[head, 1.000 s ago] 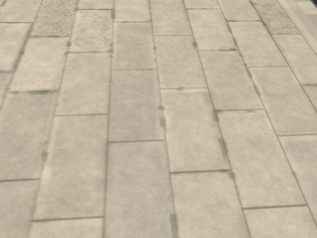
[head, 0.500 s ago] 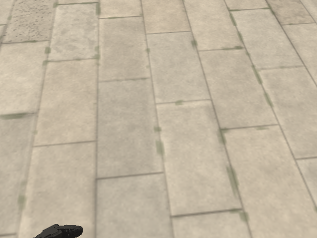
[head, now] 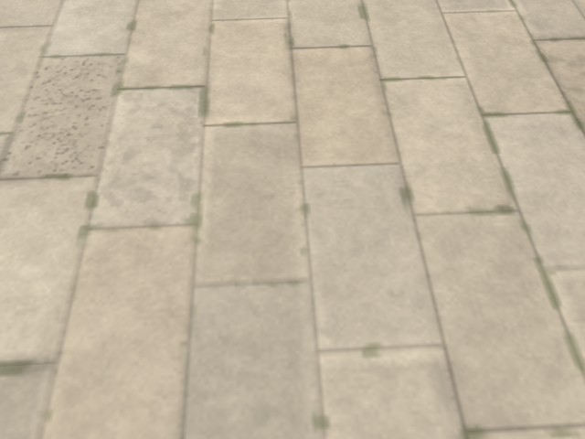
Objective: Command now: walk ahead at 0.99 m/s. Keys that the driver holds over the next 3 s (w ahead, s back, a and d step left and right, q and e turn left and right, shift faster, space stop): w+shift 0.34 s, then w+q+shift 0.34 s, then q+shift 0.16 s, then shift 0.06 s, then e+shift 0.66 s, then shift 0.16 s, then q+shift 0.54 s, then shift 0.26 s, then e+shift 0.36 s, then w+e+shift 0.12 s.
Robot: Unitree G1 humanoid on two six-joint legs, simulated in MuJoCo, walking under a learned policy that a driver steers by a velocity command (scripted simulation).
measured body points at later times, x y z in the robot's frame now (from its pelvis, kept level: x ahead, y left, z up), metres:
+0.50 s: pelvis +0.50 -0.04 +0.01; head +0.53 -0.04 +0.46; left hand +0.61 +0.23 -0.11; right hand +0.53 -0.31 -0.13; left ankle +0.32 +0.08 -0.59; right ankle +0.56 -0.12 -0.72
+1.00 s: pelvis +0.92 +0.03 +0.01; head +0.96 +0.04 +0.46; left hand +0.98 +0.33 -0.09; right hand +1.14 -0.17 -0.11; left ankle +0.98 +0.06 -0.72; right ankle +0.98 -0.16 -0.61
